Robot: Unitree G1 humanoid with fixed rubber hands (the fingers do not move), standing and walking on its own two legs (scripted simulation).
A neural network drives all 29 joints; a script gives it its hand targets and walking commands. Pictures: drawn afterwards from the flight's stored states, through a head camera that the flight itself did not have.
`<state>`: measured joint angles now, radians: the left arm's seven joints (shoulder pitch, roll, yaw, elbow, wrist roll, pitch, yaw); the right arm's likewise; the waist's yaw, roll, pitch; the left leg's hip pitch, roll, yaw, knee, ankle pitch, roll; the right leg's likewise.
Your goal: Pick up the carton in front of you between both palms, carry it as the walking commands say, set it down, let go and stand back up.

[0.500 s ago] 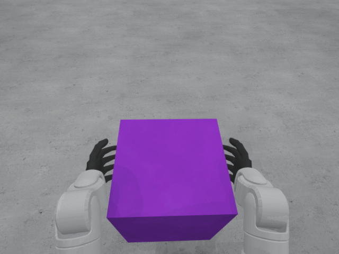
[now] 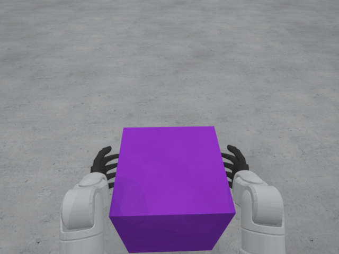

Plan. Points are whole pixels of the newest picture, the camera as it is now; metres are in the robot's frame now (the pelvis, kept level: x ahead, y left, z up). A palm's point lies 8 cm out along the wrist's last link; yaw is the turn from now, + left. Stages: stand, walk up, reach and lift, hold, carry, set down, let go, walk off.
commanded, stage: carry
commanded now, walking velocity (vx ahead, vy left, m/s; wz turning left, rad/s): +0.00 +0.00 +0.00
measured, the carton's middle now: (169, 192) +0.28 +0.00 +0.01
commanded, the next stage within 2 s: hold in 1.94 s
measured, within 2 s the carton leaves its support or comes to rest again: neither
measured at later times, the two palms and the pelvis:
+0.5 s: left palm (92, 199) +0.23 +0.16 +0.07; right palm (236, 197) +0.24 -0.14 +0.07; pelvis -0.03 +0.01 -0.01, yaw +0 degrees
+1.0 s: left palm (93, 214) +0.22 +0.16 +0.03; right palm (232, 211) +0.22 -0.14 +0.03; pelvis -0.07 +0.01 +0.00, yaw +1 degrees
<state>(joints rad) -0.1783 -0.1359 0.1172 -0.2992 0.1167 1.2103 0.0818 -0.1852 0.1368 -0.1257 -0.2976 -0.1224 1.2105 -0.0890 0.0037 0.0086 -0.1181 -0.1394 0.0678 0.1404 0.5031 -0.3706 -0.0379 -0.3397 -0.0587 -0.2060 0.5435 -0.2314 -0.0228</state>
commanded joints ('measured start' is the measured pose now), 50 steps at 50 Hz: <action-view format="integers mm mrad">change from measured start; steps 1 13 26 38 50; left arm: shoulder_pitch -474 -456 -465 -445 -564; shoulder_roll -913 -907 -901 -828 -875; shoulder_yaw -727 -725 -724 -589 -423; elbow -73 -53 57 224 480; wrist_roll -416 -407 -346 -213 -81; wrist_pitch -3 0 -117 -304 -558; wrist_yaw -248 -250 -266 -263 -284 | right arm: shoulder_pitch -462 -449 -459 -441 -558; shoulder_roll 900 889 893 825 871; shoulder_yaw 720 719 724 598 433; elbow -66 -54 53 224 482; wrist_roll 419 412 348 217 83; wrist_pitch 2 5 -113 -302 -555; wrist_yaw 264 266 276 272 289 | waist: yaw -4 -2 -1 -1 -4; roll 22 23 -7 -7 -12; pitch -276 -265 -186 -162 -199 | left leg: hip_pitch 70 66 -36 -83 -97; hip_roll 95 111 97 95 91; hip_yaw -42 -32 -41 -59 -71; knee -4 0 -62 -108 -96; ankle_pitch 768 715 314 167 143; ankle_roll -1 18 44 54 63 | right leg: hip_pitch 201 182 165 146 156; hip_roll -89 -101 -117 -118 -118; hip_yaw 75 84 112 123 128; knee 17 33 -36 -87 -92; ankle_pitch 632 517 335 222 206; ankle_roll -7 -10 -7 0 3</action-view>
